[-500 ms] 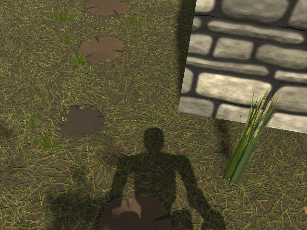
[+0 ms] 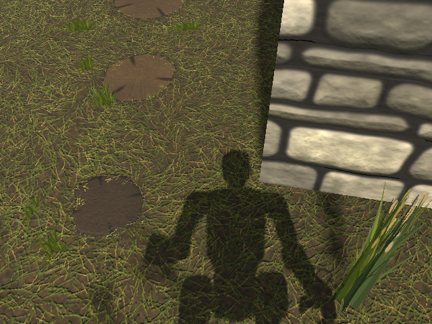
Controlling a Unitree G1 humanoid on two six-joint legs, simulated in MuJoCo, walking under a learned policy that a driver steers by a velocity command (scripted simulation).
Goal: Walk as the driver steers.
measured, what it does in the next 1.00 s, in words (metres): walks ahead: left foot, then right foot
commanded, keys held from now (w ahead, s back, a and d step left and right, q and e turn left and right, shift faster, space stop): w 1.00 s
